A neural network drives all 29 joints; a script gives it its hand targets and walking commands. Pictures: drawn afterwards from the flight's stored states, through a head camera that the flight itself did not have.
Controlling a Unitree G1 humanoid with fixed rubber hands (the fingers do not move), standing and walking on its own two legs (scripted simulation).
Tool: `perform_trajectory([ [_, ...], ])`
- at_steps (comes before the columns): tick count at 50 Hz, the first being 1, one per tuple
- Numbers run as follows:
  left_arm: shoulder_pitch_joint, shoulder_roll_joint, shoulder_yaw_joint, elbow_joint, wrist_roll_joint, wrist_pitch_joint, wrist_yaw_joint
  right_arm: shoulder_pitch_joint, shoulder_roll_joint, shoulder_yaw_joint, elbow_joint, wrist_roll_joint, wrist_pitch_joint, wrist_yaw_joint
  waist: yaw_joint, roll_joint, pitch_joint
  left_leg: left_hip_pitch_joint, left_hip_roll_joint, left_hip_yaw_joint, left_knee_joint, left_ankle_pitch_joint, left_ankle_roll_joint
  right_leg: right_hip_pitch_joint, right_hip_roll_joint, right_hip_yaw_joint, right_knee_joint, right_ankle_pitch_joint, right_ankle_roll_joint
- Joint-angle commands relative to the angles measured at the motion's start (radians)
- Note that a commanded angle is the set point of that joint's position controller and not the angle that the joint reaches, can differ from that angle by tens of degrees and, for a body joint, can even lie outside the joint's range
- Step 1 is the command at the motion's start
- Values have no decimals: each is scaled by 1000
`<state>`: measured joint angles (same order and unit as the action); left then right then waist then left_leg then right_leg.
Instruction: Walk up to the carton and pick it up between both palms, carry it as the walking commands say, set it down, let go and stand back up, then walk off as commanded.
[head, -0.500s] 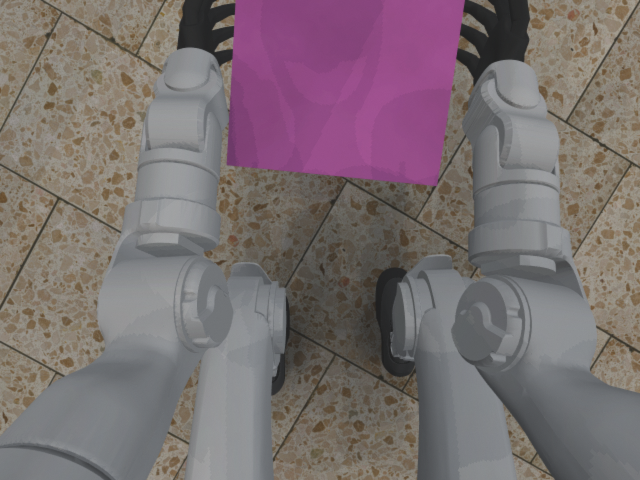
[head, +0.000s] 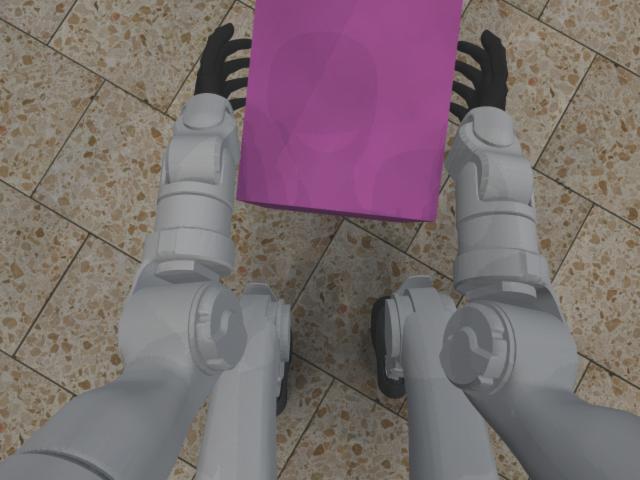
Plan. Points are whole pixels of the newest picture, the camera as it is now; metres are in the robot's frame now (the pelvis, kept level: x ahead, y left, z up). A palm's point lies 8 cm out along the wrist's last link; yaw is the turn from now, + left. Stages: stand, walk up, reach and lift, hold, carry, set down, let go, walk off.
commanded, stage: reach and lift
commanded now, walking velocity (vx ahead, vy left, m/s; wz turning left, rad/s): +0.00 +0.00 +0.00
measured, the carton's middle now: (346, 97) +0.55 -0.02 -0.14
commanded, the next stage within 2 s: none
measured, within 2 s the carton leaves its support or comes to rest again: neither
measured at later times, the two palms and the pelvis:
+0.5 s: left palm (195, 85) +0.49 +0.12 +0.01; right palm (521, 104) +0.47 -0.16 +0.01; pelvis +0.01 +0.00 +0.05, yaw +0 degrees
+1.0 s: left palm (164, 61) +0.48 +0.12 +0.08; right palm (584, 88) +0.45 -0.16 +0.09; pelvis +0.02 +0.00 +0.12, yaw +0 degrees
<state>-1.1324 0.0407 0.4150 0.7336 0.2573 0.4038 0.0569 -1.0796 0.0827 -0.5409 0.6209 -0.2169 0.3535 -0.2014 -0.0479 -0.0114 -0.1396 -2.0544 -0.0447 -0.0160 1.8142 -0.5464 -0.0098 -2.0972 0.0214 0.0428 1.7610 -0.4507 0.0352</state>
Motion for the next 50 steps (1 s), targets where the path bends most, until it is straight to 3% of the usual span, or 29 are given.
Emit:
perform_trajectory([
  [1, -642, -1018, -451, -10, -182, -54, -296, -595, 977, 540, 139, 156, 35, 415, 6, 61, -1042, 536, -123, 66, -227, 236, 7, 649, 142, -120, -133, 201, -20],
  [28, -499, -1088, -413, 36, -146, -37, -316, -480, 1053, 543, 141, 122, 42, 407, 13, 40, -967, 659, -129, 59, -403, 192, 5, 870, 150, -94, -333, 185, -15],
  [50, -314, -1149, -442, 26, -123, -44, -317, -313, 1080, 568, 107, 96, 31, 429, 7, 43, -871, 877, -125, 26, -593, 239, 3, 1039, 141, -75, -515, 226, -22],
])
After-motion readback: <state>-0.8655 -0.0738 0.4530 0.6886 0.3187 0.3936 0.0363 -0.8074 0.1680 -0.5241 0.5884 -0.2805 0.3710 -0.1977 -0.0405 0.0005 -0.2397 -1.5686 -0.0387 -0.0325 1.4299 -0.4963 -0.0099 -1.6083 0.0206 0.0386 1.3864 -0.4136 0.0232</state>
